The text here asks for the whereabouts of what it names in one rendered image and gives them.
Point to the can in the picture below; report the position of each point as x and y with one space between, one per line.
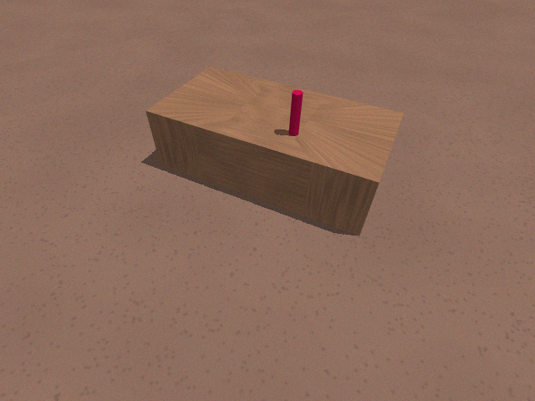
296 105

